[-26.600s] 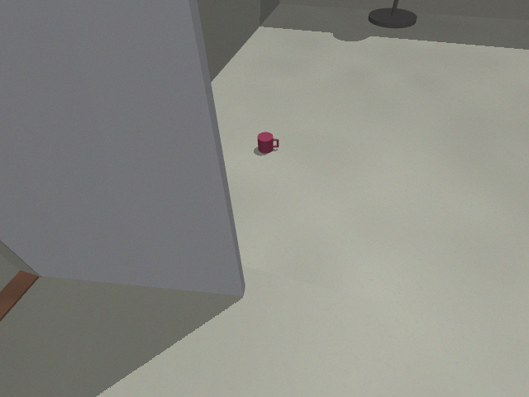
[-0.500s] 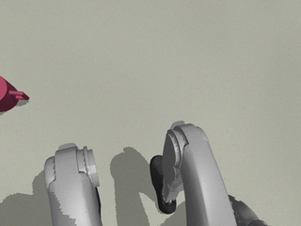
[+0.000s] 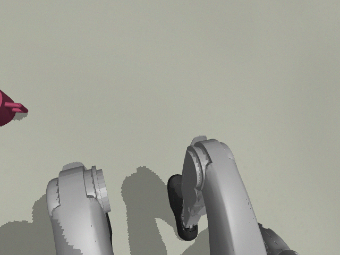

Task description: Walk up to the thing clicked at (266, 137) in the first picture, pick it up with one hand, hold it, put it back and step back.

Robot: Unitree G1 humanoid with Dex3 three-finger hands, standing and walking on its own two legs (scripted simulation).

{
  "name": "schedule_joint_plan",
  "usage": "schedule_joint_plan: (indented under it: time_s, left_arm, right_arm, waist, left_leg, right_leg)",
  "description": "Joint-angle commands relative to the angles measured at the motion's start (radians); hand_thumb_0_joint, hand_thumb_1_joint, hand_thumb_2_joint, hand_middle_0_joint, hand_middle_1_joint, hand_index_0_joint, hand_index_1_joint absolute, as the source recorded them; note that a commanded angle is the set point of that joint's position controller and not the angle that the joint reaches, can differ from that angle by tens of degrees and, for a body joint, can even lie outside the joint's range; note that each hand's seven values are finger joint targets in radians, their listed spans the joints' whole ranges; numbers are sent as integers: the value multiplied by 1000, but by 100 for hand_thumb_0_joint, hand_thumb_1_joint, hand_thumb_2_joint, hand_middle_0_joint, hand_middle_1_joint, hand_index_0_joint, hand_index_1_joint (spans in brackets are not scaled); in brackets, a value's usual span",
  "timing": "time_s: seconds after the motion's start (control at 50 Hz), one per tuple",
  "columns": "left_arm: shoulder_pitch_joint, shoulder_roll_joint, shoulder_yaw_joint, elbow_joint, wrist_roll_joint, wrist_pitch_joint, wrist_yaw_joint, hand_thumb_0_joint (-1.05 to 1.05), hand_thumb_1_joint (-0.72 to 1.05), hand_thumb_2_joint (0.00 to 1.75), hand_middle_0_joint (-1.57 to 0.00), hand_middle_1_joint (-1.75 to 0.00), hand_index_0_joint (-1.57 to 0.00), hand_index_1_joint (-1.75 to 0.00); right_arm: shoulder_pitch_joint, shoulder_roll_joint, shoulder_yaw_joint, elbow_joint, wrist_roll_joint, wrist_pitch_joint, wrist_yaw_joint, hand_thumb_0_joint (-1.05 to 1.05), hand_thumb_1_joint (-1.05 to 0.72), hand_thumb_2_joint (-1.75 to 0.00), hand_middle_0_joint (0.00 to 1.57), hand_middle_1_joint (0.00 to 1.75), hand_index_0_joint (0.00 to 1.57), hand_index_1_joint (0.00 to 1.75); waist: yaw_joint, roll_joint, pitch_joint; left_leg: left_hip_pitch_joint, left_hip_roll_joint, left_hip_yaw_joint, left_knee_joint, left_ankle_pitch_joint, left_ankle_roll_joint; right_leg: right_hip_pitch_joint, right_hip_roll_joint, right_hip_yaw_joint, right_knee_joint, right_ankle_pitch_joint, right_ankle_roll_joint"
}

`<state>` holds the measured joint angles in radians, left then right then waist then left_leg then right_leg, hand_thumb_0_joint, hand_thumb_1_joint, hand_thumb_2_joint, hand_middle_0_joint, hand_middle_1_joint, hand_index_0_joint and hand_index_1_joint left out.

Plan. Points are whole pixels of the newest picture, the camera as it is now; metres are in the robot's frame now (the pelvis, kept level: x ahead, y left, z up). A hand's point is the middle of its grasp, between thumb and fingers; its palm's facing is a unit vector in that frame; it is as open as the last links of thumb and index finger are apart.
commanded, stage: rise first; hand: left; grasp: from above
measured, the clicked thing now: out of the picture +0.48 +0.36 -0.27
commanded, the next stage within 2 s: approach in 0.56 s
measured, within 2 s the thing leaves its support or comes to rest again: neither
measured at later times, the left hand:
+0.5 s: hand out of the picture +0.43 +0.42 -0.14, palm faces -0.45 -0.12 -0.88, open 13.8 cm
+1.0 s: hand out of the picture +0.46 +0.37 -0.16, palm faces -0.41 -0.10 -0.90, open 14.1 cm
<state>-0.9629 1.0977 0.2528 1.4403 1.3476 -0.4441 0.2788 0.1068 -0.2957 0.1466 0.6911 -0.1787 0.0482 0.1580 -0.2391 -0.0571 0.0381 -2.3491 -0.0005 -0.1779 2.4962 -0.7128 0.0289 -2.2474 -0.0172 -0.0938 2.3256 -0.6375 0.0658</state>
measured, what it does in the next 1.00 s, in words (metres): stands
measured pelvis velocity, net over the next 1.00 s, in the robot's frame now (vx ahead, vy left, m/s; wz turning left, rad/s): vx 0.00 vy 0.00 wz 0.00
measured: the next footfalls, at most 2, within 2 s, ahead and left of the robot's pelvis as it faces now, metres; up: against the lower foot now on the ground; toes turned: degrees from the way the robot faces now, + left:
none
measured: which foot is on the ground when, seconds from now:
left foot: down 0.00-1.00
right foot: down 0.00-1.00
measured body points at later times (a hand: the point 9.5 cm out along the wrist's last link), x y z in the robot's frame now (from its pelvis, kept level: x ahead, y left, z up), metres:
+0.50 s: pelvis +0.00 +0.00 +0.00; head +0.24 +0.12 +0.36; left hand +0.45 +0.42 -0.09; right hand +0.07 -0.28 -0.08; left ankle +0.07 +0.12 -0.28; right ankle +0.12 -0.14 -0.28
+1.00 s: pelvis +0.00 +0.00 +0.00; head +0.24 +0.12 +0.36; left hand +0.48 +0.38 -0.11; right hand +0.07 -0.27 -0.07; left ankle +0.07 +0.12 -0.28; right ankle +0.12 -0.14 -0.28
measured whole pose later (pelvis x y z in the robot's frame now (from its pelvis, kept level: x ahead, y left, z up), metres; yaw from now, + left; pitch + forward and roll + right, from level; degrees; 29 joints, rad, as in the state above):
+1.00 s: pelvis +0.00 +0.00 +0.00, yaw +0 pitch +32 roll -13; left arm -1.06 1.03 0.16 1.47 1.38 -0.41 0.32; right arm 0.12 -0.29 0.16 0.68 -0.16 0.02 0.16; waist -0.28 -0.07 0.03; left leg -2.35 0.00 -0.18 2.49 -0.71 0.02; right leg -2.25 -0.01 -0.10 2.32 -0.63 0.06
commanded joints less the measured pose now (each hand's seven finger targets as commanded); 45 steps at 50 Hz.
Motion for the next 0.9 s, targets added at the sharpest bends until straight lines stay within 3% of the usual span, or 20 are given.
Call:
schedule_joint_plan:
  time_s: [0.0,0.12,0.18,0.28,0.32,0.44,0.52,0.56,0.58,0.62,0.64,0.66,0.74,0.76,0.82,0.86,0.88]
  left_arm:
    - [-279,326,33,-154,-29,-4,35,0,-57,104,-13,-97,-9,-101]
    - [-251,333,33,-143,-20,6,32,0,-54,102,-15,-96,-11,-100]
    - [-275,320,23,-146,-28,10,26,0,-55,102,-14,-97,-11,-100]
    - [-272,325,33,-169,-34,12,14,0,-55,102,-15,-96,-11,-100]
    - [-276,311,15,-156,-44,10,7,0,-52,101,-16,-96,-12,-99]
    - [-287,333,28,-183,-37,-9,2,0,-50,99,-17,-94,-14,-97]
    - [-280,339,32,-148,-33,-13,12,0,-51,99,-18,-93,-15,-97]
    - [-292,349,30,-154,-21,-15,16,0,-48,97,-19,-92,-16,-95]
    - [-279,325,15,-125,-26,-11,15,0,-48,97,-19,-93,-16,-96]
    - [-277,340,31,-134,-27,-14,25,0,-47,96,-20,-91,-17,-94]
    - [-278,343,23,-132,-19,-11,22,0,-54,104,-21,-88,-14,-96]
    - [-282,341,24,-136,-24,-11,22,0,-53,102,-13,-96,-10,-99]
    - [-320,259,-28,-148,-23,-4,20,0,-59,104,-8,-101,-5,-103]
    - [-340,234,-53,-147,-23,-3,23,0,-59,105,-7,-101,-5,-103]
    - [-386,176,-92,-138,-27,0,41,0,-58,105,-7,-101,-5,-103]
    - [-404,174,-96,-142,-18,12,58,0,-60,105,-7,-102,-5,-104]
    - [-434,194,-86,-150,-14,17,72,0,-59,105,-7,-101,-5,-103]
  right_arm:
    - [195,-295,-93,4,-4,3,-14,0,-91,-90,20,30,20,30]
    - [193,-292,-91,-3,3,4,-14,0,-91,-90,20,30,20,30]
    - [192,-291,-93,-5,6,3,-13,0,-91,-90,20,30,20,30]
    - [206,-296,-94,-3,6,5,-13,0,-91,-90,20,30,20,30]
    - [192,-292,-93,-9,10,6,-13,0,-91,-90,20,30,20,30]
    - [193,-294,-89,-19,7,11,-15,0,-91,-90,20,30,20,30]
    - [190,-297,-85,-19,9,10,-15,0,-91,-90,20,30,20,30]
    - [192,-297,-83,-16,11,12,-18,0,-91,-90,20,30,20,30]
    - [189,-292,-83,-15,12,10,-17,0,-91,-90,20,30,20,30]
    - [192,-298,-81,-11,10,10,-18,0,-91,-90,20,30,20,30]
    - [194,-295,-79,-12,9,8,-18,0,-90,-90,20,30,20,30]
    - [187,-296,-81,-17,11,7,-18,0,-89,-89,20,30,20,30]
    - [202,-293,-88,-6,9,0,-14,0,-90,-89,20,30,20,30]
    - [215,-294,-86,-3,7,-3,-14,0,-90,-89,20,30,20,30]
    - [226,-288,-90,6,8,-12,-13,0,-89,-89,20,30,20,30]
    - [238,-287,-88,12,7,-20,-14,0,-90,-89,20,30,20,30]
    - [240,-291,-87,7,6,-24,-14,0,-89,-89,20,30,20,30]
  waist:
    - [-12,438,-656]
    - [9,459,-658]
    - [-7,454,-646]
    - [-4,444,-673]
    - [-8,447,-648]
    - [-3,445,-692]
    - [-9,440,-634]
    - [-10,447,-662]
    - [-12,427,-628]
    - [-8,422,-645]
    - [-11,434,-641]
    - [-6,447,-640]
    - [-37,452,-646]
    - [-59,452,-646]
    - [-83,435,-630]
    - [-75,444,-635]
    - [-85,461,-649]
  left_leg:
    - [582,3,65,-298,226,-8]
    - [592,2,73,-306,241,-11]
    - [592,2,63,-311,246,-11]
    - [611,0,71,-303,280,-8]
    - [580,3,68,-312,232,-9]
    - [594,1,68,-300,241,-9]
    - [563,-3,69,-306,206,-9]
    - [570,-2,76,-301,214,-8]
    - [552,-3,78,-300,196,-6]
    - [545,-5,82,-298,202,-5]
    - [561,-6,80,-302,210,-6]
    - [556,-3,75,-310,198,-9]
    - [603,1,60,-305,232,-10]
    - [601,4,60,-298,233,-10]
    - [572,4,61,-300,197,-11]
    - [595,3,70,-299,198,-13]
    - [594,3,68,-296,205,-15]
  right_leg:
    - [237,44,-93,-174,167,-86]
    - [246,44,-89,-177,175,-89]
    - [238,42,-90,-173,180,-88]
    - [270,40,-87,-182,204,-83]
    - [244,43,-89,-184,169,-89]
    - [266,44,-89,-178,177,-86]
    - [244,44,-92,-179,151,-89]
    - [254,46,-91,-179,160,-88]
    - [238,46,-85,-184,147,-91]
    - [261,46,-89,-187,154,-87]
    - [258,46,-88,-183,157,-88]
    - [245,44,-93,-179,149,-90]
    - [217,44,-100,-176,172,-86]
    - [221,46,-101,-180,177,-86]
    - [215,48,-105,-188,163,-85]
    - [216,47,-99,-195,163,-84]
    - [224,46,-104,-188,173,-83]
